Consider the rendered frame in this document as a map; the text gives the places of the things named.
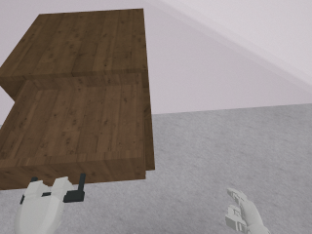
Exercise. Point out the robot left hand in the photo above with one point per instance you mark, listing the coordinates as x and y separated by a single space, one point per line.
42 215

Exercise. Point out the cabinet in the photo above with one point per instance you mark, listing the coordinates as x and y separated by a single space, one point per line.
79 44

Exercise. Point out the drawer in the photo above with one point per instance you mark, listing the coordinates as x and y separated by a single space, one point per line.
69 126

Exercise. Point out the robot right hand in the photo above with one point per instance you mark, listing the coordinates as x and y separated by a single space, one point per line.
240 219

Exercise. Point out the right robot forearm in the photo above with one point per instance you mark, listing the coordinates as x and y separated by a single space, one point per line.
257 229

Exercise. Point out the handle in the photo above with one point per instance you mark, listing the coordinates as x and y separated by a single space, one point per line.
71 196

